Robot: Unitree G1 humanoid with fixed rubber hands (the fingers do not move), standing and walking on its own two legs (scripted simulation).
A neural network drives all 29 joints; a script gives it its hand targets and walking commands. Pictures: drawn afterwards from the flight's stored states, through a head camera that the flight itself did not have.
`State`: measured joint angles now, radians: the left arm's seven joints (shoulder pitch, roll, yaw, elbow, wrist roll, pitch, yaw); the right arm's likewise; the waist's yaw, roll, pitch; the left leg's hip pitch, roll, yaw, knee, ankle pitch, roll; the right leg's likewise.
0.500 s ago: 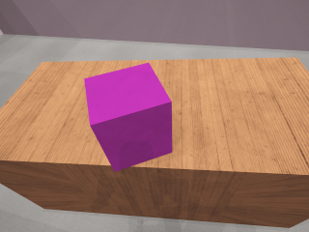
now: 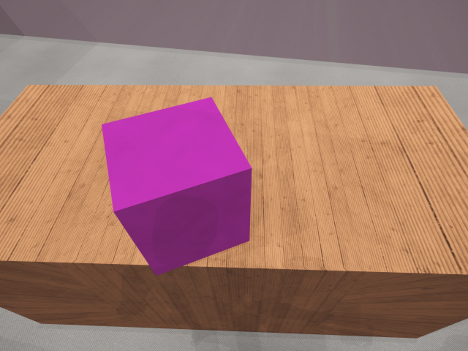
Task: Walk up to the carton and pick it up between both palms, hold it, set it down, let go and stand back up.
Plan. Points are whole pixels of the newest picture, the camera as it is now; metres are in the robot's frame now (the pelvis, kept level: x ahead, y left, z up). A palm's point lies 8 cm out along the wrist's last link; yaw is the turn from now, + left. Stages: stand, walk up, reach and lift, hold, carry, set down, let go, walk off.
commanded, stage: walk up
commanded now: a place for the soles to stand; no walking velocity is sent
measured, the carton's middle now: (183, 188) +0.42 +0.14 +0.01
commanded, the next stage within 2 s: none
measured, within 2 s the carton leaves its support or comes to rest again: neither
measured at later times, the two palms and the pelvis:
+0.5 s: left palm out of the picture +0.04 +0.36 -0.11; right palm out of the picture +0.07 -0.27 -0.09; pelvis +0.00 +0.05 +0.00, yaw -1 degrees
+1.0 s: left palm out of the picture +0.09 +0.40 -0.11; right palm out of the picture +0.12 -0.23 -0.09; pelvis +0.03 +0.08 +0.00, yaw +2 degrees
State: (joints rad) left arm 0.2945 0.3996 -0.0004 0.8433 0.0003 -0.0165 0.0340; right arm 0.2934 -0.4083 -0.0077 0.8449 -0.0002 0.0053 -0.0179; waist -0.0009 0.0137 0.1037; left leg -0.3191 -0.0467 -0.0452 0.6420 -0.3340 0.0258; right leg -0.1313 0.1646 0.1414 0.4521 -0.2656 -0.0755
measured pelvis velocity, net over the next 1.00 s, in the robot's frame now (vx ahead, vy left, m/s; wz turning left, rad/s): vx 0.03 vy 0.08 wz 0.04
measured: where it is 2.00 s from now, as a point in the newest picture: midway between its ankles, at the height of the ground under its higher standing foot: outside the picture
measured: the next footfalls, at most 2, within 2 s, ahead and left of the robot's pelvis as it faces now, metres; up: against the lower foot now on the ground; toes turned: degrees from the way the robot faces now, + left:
left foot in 0.02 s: +0.10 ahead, +0.09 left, +0.00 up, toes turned -3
right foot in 0.58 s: +0.04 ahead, -0.09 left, +0.00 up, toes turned +2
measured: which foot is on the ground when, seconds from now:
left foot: up 0.00-0.00, down 0.02-0.60, up 0.62-0.84, down 0.86-1.00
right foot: down 0.00-0.06, up 0.08-0.56, down 0.58-0.92, up 0.94-1.00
